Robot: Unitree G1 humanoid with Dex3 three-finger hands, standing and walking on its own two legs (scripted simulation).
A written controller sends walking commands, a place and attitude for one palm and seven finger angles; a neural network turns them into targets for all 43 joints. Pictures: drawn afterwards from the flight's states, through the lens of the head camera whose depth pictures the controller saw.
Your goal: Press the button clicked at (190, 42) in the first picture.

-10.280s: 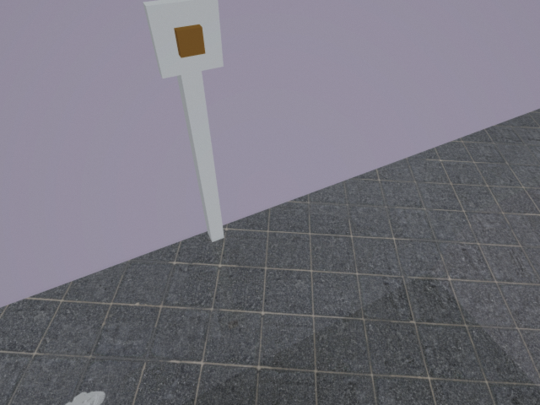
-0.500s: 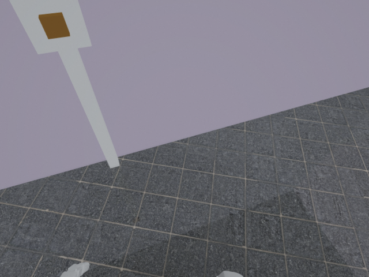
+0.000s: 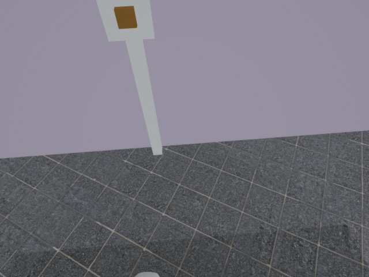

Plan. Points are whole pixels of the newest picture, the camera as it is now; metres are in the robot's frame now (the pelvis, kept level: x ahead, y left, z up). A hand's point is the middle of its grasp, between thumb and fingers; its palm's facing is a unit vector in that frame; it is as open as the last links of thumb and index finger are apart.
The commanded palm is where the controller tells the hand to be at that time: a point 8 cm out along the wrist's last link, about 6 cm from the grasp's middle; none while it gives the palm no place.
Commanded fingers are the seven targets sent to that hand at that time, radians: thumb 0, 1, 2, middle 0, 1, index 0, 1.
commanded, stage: take the last steps up to it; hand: left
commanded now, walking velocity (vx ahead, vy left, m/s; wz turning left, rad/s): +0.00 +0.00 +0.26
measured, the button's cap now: (126, 17) +0.87 +0.27 +0.13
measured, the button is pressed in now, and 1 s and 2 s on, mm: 0 0 0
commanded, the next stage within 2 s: come to a stop and stand still in 1.20 s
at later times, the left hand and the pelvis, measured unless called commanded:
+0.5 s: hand out of the picture +0.12 +0.20 -0.17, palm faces +0.05 -0.98 -0.18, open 7.4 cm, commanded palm none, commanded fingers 0.00 0.90 0.90 -0.20 -0.30 -0.20 -0.30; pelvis +0.07 +0.01 +0.00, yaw +2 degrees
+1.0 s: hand out of the picture +0.14 +0.17 -0.20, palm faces +0.20 -0.97 -0.12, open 7.4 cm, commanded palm none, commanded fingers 0.00 0.90 0.90 -0.20 -0.30 -0.20 -0.30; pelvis +0.24 +0.03 -0.02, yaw +5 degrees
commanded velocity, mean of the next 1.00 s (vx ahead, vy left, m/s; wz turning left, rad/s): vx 0.29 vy -0.04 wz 0.03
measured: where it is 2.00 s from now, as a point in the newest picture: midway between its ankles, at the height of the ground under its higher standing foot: (188, 246)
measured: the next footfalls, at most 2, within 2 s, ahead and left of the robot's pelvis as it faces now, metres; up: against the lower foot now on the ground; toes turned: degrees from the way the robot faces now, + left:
left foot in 0.10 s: +0.01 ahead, +0.14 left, +0.00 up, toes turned +5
right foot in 0.54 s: +0.18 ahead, -0.12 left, +0.00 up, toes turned -5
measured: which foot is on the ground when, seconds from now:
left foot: up 0.00-0.08, down 0.10-0.54, up 0.56-0.96, down 0.98-1.00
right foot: down 0.00-0.10, up 0.12-0.52, down 0.54-0.98, up 1.00-1.00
